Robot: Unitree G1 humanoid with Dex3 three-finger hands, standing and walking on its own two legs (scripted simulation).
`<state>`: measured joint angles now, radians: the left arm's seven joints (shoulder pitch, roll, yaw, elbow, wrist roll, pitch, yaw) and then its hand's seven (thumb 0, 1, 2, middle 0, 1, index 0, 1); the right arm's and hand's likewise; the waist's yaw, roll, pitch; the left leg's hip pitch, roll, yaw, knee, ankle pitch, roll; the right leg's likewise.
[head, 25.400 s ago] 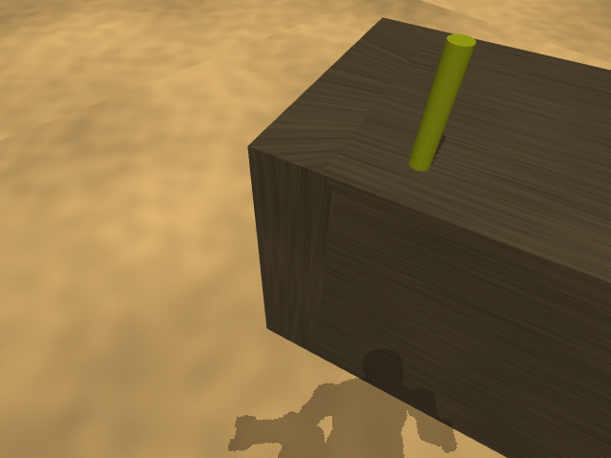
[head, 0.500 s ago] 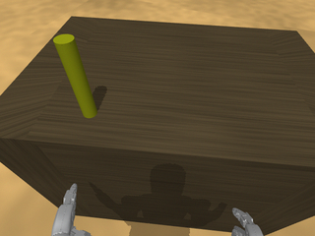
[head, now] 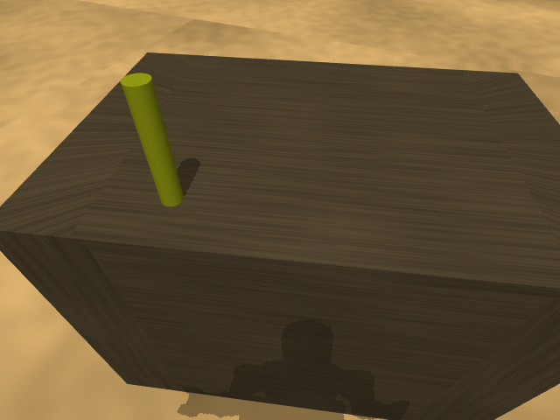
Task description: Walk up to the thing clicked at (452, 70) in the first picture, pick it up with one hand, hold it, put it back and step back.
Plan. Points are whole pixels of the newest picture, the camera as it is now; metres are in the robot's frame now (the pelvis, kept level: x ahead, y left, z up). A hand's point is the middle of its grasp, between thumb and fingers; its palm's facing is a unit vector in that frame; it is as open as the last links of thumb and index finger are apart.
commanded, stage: home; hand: left
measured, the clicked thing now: (157, 148) +0.48 +0.21 +0.15
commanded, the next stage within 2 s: stand in 1.34 s
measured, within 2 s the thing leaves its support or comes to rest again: neither
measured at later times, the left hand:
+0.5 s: hand out of the picture +0.05 +0.25 -0.15, palm faces -0.04 -0.93 -0.36, open 17.6 cm
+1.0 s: hand out of the picture +0.10 +0.25 -0.14, palm faces -0.02 -0.94 -0.35, open 17.6 cm
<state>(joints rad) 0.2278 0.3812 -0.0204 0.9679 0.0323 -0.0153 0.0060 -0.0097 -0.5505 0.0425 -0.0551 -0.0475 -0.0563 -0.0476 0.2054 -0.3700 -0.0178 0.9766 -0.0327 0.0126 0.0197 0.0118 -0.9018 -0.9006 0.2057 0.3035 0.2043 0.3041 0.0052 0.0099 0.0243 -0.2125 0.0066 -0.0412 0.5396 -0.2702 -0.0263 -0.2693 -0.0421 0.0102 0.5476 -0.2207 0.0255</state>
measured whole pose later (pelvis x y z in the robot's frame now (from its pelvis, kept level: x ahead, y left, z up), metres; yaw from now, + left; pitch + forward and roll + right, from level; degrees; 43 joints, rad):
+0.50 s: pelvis +0.00 -0.01 +0.01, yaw +0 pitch -2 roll +0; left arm 0.16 0.36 -0.02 1.12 0.01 -0.01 -0.01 -0.01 -0.56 0.03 -0.06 -0.05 -0.06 -0.05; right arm 0.21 -0.37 0.00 1.09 -0.02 0.00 0.02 0.01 -0.90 -0.90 0.21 0.30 0.21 0.30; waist 0.00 0.01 0.03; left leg -0.18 0.02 -0.05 0.43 -0.21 -0.04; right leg -0.23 -0.03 0.00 0.44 -0.16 0.02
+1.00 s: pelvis +0.02 +0.00 +0.01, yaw +0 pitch -3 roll +0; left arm 0.08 0.34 -0.01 1.15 0.01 -0.01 -0.01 -0.01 -0.57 0.03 -0.06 -0.05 -0.06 -0.05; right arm 0.12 -0.36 0.01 1.10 -0.01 -0.01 0.00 0.01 -0.90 -0.90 0.21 0.30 0.21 0.30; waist 0.01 0.01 0.04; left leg -0.11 0.03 -0.04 0.36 -0.21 -0.04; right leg -0.16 -0.03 0.00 0.37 -0.16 0.02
